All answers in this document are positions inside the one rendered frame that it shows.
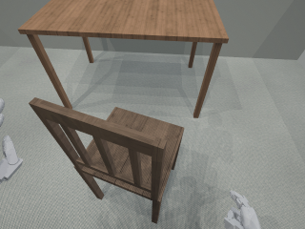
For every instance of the robot right hand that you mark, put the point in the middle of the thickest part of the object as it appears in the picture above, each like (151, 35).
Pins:
(246, 218)

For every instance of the chair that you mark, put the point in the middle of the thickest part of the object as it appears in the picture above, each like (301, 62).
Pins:
(132, 151)

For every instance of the robot left hand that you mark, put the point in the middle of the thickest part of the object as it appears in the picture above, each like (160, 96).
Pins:
(11, 163)

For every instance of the table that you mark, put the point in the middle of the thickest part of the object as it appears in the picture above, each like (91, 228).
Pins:
(163, 20)

